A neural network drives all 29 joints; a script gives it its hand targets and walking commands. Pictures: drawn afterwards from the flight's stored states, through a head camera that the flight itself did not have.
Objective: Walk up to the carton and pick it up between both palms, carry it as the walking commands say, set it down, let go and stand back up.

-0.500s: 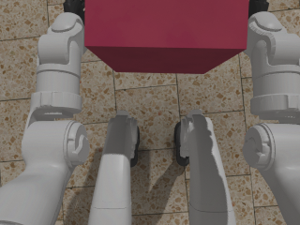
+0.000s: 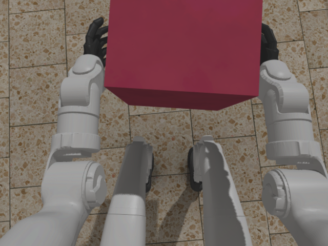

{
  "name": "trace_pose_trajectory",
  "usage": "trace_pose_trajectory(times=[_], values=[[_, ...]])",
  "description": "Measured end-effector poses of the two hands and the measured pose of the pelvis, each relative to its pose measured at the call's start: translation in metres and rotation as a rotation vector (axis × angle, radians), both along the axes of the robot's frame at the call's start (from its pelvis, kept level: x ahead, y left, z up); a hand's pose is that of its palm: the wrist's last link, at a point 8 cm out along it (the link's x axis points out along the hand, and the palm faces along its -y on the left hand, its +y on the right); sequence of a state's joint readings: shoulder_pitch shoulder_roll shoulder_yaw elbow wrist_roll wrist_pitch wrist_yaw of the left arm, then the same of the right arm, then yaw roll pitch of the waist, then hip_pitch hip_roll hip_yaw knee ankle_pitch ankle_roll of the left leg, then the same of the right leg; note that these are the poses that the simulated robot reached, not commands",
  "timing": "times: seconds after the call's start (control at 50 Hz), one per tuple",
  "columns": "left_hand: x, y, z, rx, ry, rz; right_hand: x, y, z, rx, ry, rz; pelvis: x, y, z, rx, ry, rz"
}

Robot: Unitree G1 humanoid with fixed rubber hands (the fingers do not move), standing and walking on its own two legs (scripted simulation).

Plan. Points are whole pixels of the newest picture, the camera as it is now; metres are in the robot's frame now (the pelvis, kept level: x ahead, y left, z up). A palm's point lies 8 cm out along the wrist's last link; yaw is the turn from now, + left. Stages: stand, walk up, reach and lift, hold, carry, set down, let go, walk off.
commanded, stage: reach and lift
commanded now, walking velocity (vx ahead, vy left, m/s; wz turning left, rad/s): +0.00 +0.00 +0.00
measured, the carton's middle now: (178, 58) +0.50 -0.01 -0.09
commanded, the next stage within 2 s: none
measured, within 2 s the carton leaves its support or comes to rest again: neither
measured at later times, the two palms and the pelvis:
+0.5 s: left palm (74, 37) +0.48 +0.17 +0.05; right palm (288, 43) +0.47 -0.18 +0.04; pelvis +0.01 +0.00 +0.05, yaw +0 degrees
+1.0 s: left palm (50, 47) +0.43 +0.16 +0.12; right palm out of the picture +0.43 -0.18 +0.12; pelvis +0.01 +0.00 +0.10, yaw -1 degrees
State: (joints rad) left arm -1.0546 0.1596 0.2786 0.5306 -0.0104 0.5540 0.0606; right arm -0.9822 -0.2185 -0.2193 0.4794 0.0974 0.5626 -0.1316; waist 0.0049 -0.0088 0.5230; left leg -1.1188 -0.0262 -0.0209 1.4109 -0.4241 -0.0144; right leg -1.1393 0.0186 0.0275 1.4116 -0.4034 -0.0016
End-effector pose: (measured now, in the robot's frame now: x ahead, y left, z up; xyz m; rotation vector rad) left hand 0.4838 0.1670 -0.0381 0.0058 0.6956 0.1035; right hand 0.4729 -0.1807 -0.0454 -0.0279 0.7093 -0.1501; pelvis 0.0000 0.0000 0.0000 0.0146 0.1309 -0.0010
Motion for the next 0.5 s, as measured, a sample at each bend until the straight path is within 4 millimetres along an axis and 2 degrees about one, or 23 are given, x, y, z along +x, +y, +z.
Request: trace_pose_trajectory(times=[0.1,0.24,0.36,0.5], values=[[-0.010,0.003,0.021,0.004,-0.022,0.006,-0.005,0.003,0.023,0.007,-0.022,0.001,-0.008,0.000,0.005,0.001,-0.040,-0.001],[-0.016,0.003,0.048,0.018,-0.034,0.008,-0.002,0.003,0.057,0.047,-0.036,-0.018,-0.013,-0.001,0.017,0.003,-0.072,-0.004],[-0.015,0.002,0.062,0.010,-0.005,0.011,-0.003,0.002,0.068,0.019,-0.005,0.000,-0.006,-0.002,0.033,0.004,-0.073,-0.005],[-0.002,0.002,0.086,0.002,-0.027,0.010,0.000,0.002,0.083,-0.003,-0.026,0.013,0.006,-0.002,0.054,0.001,-0.109,-0.006]])
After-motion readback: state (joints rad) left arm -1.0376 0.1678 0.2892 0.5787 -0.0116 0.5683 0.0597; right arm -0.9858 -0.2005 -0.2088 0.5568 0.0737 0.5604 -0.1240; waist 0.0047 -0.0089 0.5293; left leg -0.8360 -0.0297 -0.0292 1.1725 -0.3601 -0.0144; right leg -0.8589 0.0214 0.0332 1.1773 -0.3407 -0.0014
